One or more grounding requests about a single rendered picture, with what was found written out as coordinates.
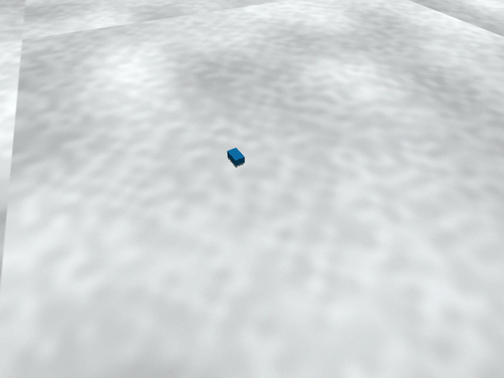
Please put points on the small box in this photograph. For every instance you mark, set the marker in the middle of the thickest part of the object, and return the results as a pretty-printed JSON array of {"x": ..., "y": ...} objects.
[{"x": 236, "y": 157}]

